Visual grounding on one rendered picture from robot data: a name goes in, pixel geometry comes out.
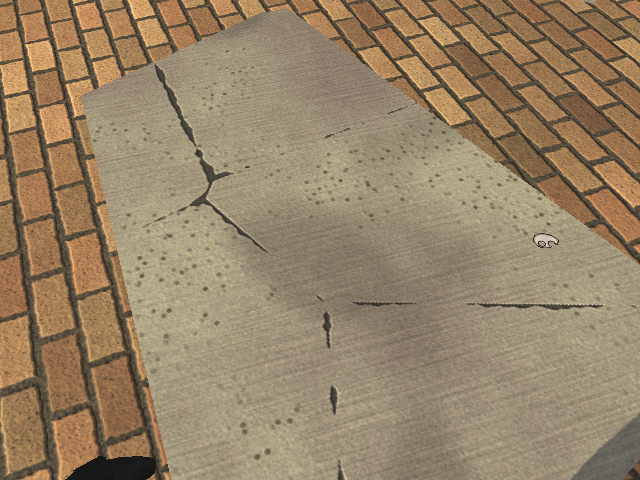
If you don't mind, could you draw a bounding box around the robot left hand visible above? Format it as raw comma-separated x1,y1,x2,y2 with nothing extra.
65,456,156,480

